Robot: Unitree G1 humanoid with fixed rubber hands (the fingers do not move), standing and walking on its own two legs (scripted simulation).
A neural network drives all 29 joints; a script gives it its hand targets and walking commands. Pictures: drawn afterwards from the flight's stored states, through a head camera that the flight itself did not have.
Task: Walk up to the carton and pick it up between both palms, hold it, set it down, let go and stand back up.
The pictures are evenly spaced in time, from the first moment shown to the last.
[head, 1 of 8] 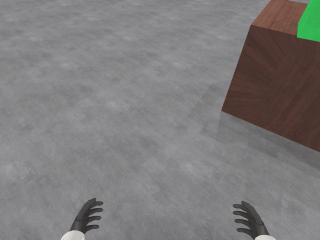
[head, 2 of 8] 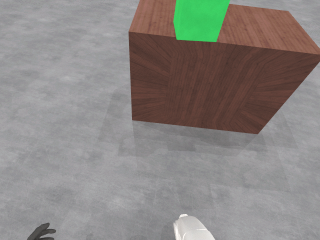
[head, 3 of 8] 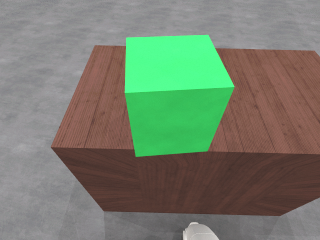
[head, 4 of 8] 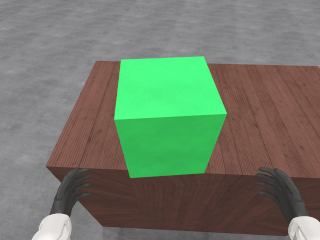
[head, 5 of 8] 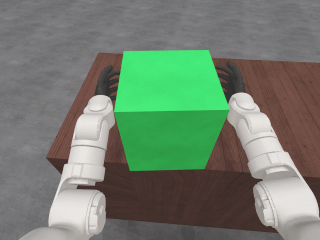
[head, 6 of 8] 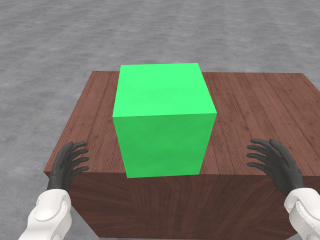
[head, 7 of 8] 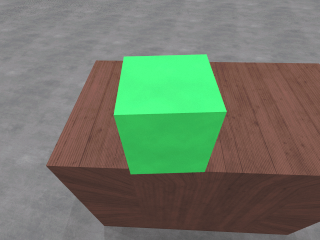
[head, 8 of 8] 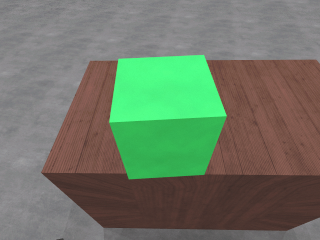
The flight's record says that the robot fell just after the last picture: no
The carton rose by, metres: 0.00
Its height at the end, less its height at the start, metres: +0.00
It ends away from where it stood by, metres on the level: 0.01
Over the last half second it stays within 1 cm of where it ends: yes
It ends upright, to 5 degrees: yes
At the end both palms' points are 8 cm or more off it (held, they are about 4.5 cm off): yes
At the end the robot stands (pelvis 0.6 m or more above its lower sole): yes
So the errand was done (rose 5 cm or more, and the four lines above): no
